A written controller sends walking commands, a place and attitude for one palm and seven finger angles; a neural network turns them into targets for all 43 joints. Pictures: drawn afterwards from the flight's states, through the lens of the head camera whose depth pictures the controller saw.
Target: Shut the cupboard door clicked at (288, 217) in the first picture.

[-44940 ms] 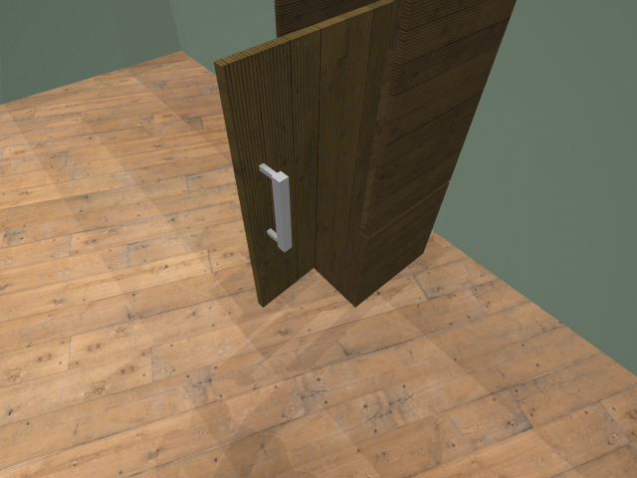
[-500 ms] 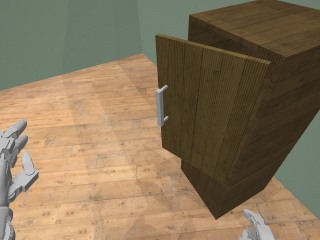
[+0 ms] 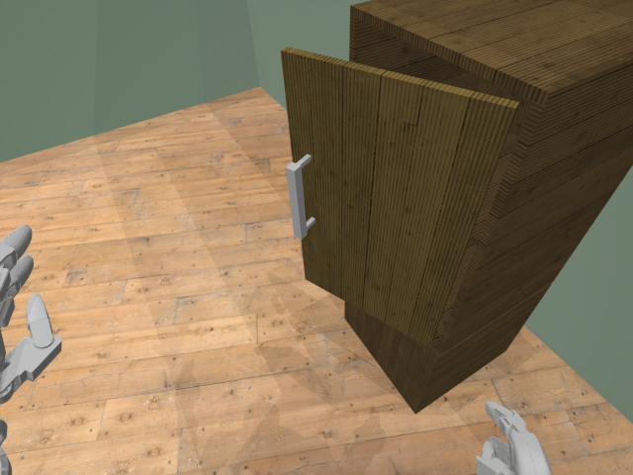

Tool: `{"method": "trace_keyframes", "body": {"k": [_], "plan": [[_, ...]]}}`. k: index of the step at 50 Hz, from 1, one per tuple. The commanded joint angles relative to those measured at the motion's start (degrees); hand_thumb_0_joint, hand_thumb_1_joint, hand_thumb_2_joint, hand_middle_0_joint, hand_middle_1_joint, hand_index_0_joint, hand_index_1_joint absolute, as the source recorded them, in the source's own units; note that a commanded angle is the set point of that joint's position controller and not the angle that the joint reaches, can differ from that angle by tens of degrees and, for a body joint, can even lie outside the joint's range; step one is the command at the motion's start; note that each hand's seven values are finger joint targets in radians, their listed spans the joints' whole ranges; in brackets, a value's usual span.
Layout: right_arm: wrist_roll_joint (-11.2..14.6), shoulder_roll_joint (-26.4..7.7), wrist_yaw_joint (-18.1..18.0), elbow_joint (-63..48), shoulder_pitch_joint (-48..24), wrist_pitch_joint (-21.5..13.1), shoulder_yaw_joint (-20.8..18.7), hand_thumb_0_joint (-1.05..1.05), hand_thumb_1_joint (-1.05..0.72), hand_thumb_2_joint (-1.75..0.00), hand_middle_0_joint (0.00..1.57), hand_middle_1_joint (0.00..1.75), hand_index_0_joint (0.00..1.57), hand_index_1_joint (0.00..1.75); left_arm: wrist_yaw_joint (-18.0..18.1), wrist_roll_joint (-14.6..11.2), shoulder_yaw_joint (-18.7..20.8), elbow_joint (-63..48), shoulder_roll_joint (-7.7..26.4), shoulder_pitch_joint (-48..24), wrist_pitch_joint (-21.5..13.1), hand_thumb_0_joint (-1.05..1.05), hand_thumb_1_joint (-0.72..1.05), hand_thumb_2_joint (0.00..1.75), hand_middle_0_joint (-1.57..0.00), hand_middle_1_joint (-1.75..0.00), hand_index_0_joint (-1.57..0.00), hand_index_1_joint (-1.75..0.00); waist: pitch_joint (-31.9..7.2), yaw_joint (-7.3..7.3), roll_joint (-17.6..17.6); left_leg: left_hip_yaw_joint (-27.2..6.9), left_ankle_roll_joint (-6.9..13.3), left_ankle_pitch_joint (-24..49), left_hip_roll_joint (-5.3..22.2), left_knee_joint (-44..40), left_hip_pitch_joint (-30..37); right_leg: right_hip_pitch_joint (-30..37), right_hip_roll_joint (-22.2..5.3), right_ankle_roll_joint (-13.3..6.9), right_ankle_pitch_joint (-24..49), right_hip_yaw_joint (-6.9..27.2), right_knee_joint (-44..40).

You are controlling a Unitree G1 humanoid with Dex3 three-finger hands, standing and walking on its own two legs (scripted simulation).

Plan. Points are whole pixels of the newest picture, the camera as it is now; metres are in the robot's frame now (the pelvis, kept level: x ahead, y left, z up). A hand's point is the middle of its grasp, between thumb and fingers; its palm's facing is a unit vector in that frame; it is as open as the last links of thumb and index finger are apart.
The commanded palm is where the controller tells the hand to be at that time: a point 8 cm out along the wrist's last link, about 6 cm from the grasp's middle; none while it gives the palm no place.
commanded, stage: step back with the hand held close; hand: left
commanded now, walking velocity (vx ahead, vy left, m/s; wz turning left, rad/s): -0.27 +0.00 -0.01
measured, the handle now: (303, 198) +0.62 +0.08 -0.02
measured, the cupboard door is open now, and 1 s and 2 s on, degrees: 24 24 24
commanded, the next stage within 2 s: stop stepping back and stand still in 1.64 s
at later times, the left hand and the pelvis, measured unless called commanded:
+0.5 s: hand (2, 399) +0.15 +0.28 +0.16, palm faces +0.42 -0.77 -0.49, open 7.4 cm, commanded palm +0.09 +0.31 +0.18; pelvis -0.06 +0.01 -0.01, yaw -1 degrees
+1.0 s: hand out of the picture +0.11 +0.28 +0.16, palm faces +0.44 -0.77 -0.47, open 7.4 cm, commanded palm +0.04 +0.32 +0.18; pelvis -0.09 +0.02 -0.02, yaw +0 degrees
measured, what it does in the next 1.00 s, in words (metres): shifts its weight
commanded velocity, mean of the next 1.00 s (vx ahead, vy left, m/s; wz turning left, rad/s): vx -0.33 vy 0.00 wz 0.00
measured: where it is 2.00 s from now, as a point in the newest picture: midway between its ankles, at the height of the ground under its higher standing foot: outside the picture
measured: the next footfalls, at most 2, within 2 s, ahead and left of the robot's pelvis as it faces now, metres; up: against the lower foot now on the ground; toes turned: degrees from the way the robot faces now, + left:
right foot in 1.38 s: -0.26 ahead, -0.11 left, +0.00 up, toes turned -1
left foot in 1.70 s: -0.07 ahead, +0.10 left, +0.00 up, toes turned -3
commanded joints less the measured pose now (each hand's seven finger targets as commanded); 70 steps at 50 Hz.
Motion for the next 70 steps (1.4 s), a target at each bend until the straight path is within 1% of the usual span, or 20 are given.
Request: {"method": "trace_keyframes", "body": {"k": [1, 5, 7, 14, 17, 22, 29, 35, 38, 45, 48, 50, 53, 56, 58, 60, 63, 66, 69, 70], "plan": [[0.0, -6.5, -1.2, -10.9, -5.7, -1.1, -2.7, 0.0, -0.9, -0.9, 0.2, 0.3, 0.2, 0.3, 1.6, -0.3, 8.8, -13.9, 13.8, -1.1, -3.7, 0.0, 0.9, 0.9, -0.2, -0.3, -0.2, -0.3, -10.0, -0.47, -1.8, -4.6, -1.0, 27.5, 6.8, -1.6, 3.3, 2.9, -7.3, 0.2, 26.1, 5.0, 2.6], [0.0, -6.5, -1.5, -12.3, -5.4, 0.4, -2.8, 0.0, -0.9, -0.9, 0.2, 0.3, 0.2, 0.3, 1.9, -0.4, 9.8, -15.1, 14.5, 1.1, -3.0, 0.0, 0.9, 0.9, -0.2, -0.3, -0.2, -0.3, -10.6, -0.45, -2.2, -5.3, -1.3, 31.3, 7.9, -1.6, 1.3, 3.2, -6.5, 0.6, 26.1, 4.8, 5.3], [0.1, -6.4, -1.5, -12.6, -5.2, 0.9, -2.9, 0.0, -0.9, -0.9, 0.2, 0.3, 0.2, 0.3, 2.1, -0.6, 10.1, -14.5, 14.6, 2.5, -2.7, 0.0, 0.9, 0.9, -0.2, -0.3, -0.2, -0.3, -10.2, -0.49, -4.0, -5.6, -0.9, 25.9, 8.2, -2.0, -1.0, 2.9, -6.6, 0.7, 23.5, 5.7, 5.2], [-0.3, -6.8, -1.7, -13.2, -5.3, 0.3, -2.5, 0.0, -0.9, -0.9, 0.2, 0.3, 0.2, 0.3, 2.6, -0.1, 10.9, -16.8, 15.0, 2.8, -4.0, 0.0, 0.9, 0.9, -0.2, -0.3, -0.2, -0.3, -7.3, -0.33, -0.4, -8.7, 0.6, 9.8, 9.6, -6.9, -11.6, 4.7, -5.0, 1.3, 12.8, 5.7, 7.1], [-0.4, -7.2, -1.9, -13.2, -4.9, -0.3, -2.5, 0.0, -0.9, -0.9, 0.2, 0.3, 0.2, 0.3, 2.9, 0.4, 11.2, -16.9, 14.9, 1.5, -4.8, 0.0, 0.9, 0.9, -0.2, -0.3, -0.2, -0.3, -5.7, -0.59, 0.6, -9.7, 2.0, -3.8, 10.3, -9.0, -18.5, 7.2, -4.2, 1.5, 9.0, 6.6, 8.2], [-0.5, -7.4, -1.7, -12.6, -3.7, -1.4, -2.6, 0.0, -0.9, -0.9, 0.2, 0.3, 0.2, 0.3, 3.5, 1.5, 10.5, -16.3, 14.2, -0.8, -6.0, 0.0, 0.9, 0.9, -0.2, -0.3, -0.2, -0.3, -3.3, -1.18, -1.7, -9.7, 2.5, -17.3, 8.6, -7.3, -24.0, 5.2, -5.4, 0.7, 0.7, 9.5, 5.8], [-1.2, -6.9, -1.3, -11.1, -2.8, -3.3, -2.4, 0.0, -0.9, -0.9, 0.2, 0.3, 0.2, 0.3, 4.4, 2.2, 10.1, -18.7, 14.3, -2.6, -7.6, 0.0, 0.9, 0.9, -0.2, -0.3, -0.2, -0.3, -3.1, -1.57, -1.8, -9.7, 1.7, -16.1, 7.8, -5.2, -20.4, -0.5, -6.4, -0.4, -5.5, 10.4, 2.2], [-1.8, -7.5, -1.5, -10.5, -3.3, -4.3, -2.6, 0.0, -0.9, -0.9, 0.2, 0.3, 0.2, 0.3, 4.3, 2.8, 12.0, -19.1, 14.7, -2.7, -8.8, 0.0, 0.9, 0.9, -0.2, -0.3, -0.2, -0.3, -4.1, -0.89, 4.3, -14.5, 4.0, -17.3, 13.1, -12.9, -32.0, 12.1, -0.9, 1.6, 7.8, 5.9, 14.8], [-2.1, -7.6, -1.1, -10.4, -2.9, -4.6, -3.3, 0.0, -0.9, -0.9, 0.2, 0.3, 0.2, 0.3, 3.8, 2.9, 13.4, -18.6, 15.4, -1.5, -8.8, 0.0, 0.9, 0.9, -0.2, -0.3, -0.2, -0.3, -5.4, -0.61, 2.4, -14.8, 4.2, -16.1, 13.6, -11.8, -32.7, 13.7, -0.3, 1.6, 9.4, 6.2, 16.6], [-1.7, -7.1, -0.5, -10.9, -2.3, -3.7, -3.3, 0.0, -0.9, -0.9, 0.2, 0.3, 0.2, 0.3, 3.6, 3.0, 12.7, -18.9, 14.4, -1.0, -8.7, 0.0, 0.9, 0.9, -0.2, -0.3, -0.2, -0.3, -4.4, -1.58, -2.7, -10.4, 2.5, -23.2, 9.1, -2.9, -34.5, 8.0, -6.0, -1.0, 3.4, 15.4, 10.6], [-2.1, -6.5, -0.1, -10.2, -1.8, -3.3, -3.5, 0.0, -0.9, -0.9, 0.2, 0.3, 0.2, 0.3, 4.3, 3.1, 13.6, -19.6, 16.3, -1.9, -8.8, 0.0, 0.9, 0.9, -0.2, -0.3, -0.2, -0.3, -4.0, -1.9, -5.4, -8.6, 0.5, -18.4, 6.3, 3.1, -26.6, -1.9, -11.1, -3.7, -2.7, 20.3, 3.1], [-1.8, -5.3, 0.1, -9.8, -1.5, -3.0, -3.0, 0.0, -0.9, -0.9, 0.2, 0.3, 0.2, 0.3, 4.7, 2.5, 11.8, -20.2, 15.3, -1.0, -8.9, 0.0, 0.9, 0.9, -0.2, -0.3, -0.2, -0.3, -5.3, -2.41, -7.7, -7.4, -0.5, -11.7, 5.3, 4.5, -18.9, -7.5, -12.0, -3.9, -2.2, 18.3, 0.7], [-1.7, -6.2, -0.6, -9.8, -2.3, -3.2, -3.2, 0.0, -0.9, -0.9, 0.2, 0.3, 0.2, 0.3, 5.3, 2.7, 13.5, -20.5, 16.5, 0.2, -9.4, 0.0, 0.9, 0.9, -0.2, -0.3, -0.2, -0.3, -5.3, -2.46, -2.5, -9.6, 1.0, -15.6, 7.8, -1.8, -20.2, -5.7, -7.3, -1.3, -4.6, 12.4, 3.5], [-1.8, -7.3, -1.4, -10.1, -3.8, -4.6, -3.4, 0.0, -0.9, -0.9, 0.2, 0.3, 0.2, 0.3, 4.7, 3.0, 13.8, -21.1, 14.6, -0.2, -9.9, 0.0, 0.9, 0.9, -0.2, -0.3, -0.2, -0.3, -5.9, -1.44, 8.7, -19.1, 4.9, -27.4, 17.6, -17.4, -35.4, 10.4, 2.1, 2.0, 2.0, 4.1, 21.8], [-2.1, -7.4, -1.5, -9.6, -4.0, -5.5, -4.1, 0.0, -0.9, -0.9, 0.2, 0.3, 0.2, 0.3, 4.0, 3.3, 15.0, -21.0, 16.0, -2.1, -9.6, 0.0, 0.9, 0.9, -0.2, -0.3, -0.2, -0.3, -5.9, -1.16, 7.4, -21.2, 5.8, -29.2, 21.0, -19.9, -36.5, 12.3, 4.1, 2.6, -2.8, 4.3, 27.5], [-2.5, -6.6, -1.2, -8.9, -3.3, -6.1, -4.0, 0.0, -0.9, -0.9, 0.2, 0.3, 0.2, 0.3, 3.3, 2.6, 13.1, -19.6, 13.6, -0.7, -9.3, 0.0, 0.9, 0.9, -0.2, -0.3, -0.2, -0.3, -4.4, -0.95, 4.8, -19.3, 5.3, -23.7, 20.1, -18.2, -31.1, 7.9, 4.0, 2.2, -7.2, 4.1, 24.8], [-3.0, -5.6, -0.5, -6.5, -2.6, -7.7, -3.3, 0.0, -0.9, -0.9, 0.2, 0.3, 0.2, 0.3, 2.6, 1.5, 10.0, -20.6, 11.8, -1.0, -9.7, 0.0, 0.9, 0.9, -0.2, -0.3, -0.2, -0.3, -4.5, -1.26, 6.1, -16.5, 2.7, -10.6, 17.4, -16.5, -15.2, 0.2, 3.0, 1.2, -9.5, 3.2, 9.6], [-3.0, -5.7, -0.1, -3.7, -2.3, -8.7, -2.8, 0.0, -0.9, -0.9, 0.2, 0.3, 0.2, 0.3, 2.3, 0.7, 8.1, -22.8, 12.7, -3.5, -10.8, 0.0, 0.9, 0.9, -0.2, -0.3, -0.2, -0.3, -13.1, -0.63, 7.2, -12.5, -1.2, 20.0, 15.9, -10.1, 5.7, -4.5, 1.9, 0.9, -3.8, 3.5, -3.5], [-2.7, -5.1, 0.4, -3.1, -2.5, -8.7, -3.4, 0.0, -0.9, -0.9, 0.2, 0.3, 0.2, 0.3, 2.1, 0.8, 9.4, -24.2, 14.2, -3.6, -10.8, 0.0, 0.9, 0.9, -0.2, -0.3, -0.2, -0.3, -22.9, -0.14, 6.3, -6.9, -1.3, 46.2, 13.7, -2.7, 20.5, -5.3, 1.7, 2.1, 6.3, 2.7, -3.8], [-2.2, -5.0, 0.5, -4.0, -3.4, -8.4, -3.5, 0.0, -0.9, -0.9, 0.2, 0.3, 0.2, 0.3, 1.9, 0.5, 10.1, -26.0, 15.4, -4.6, -10.6, 0.0, 0.9, 0.9, -0.2, -0.3, -0.2, -0.3, -25.4, -0.47, 5.2, -4.9, -0.8, 47.9, 13.4, -1.1, 23.6, -5.8, 1.5, 3.2, 9.2, 2.6, -2.2]]}}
